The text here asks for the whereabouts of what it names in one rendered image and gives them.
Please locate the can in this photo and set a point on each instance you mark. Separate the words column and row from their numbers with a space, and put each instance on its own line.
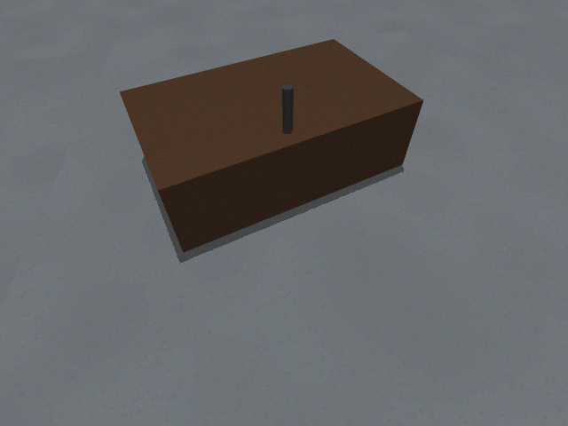
column 287, row 106

